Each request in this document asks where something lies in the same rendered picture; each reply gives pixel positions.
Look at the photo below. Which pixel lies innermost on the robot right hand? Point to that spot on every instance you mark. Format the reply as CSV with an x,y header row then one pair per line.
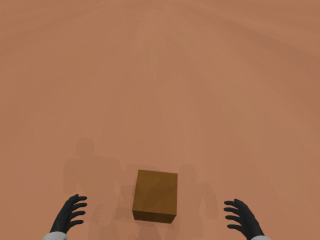
x,y
249,227

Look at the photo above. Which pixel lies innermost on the robot left hand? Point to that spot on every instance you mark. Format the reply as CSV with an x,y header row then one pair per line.
x,y
63,221

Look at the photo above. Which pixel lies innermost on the carton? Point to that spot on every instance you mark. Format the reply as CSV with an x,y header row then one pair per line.
x,y
155,197

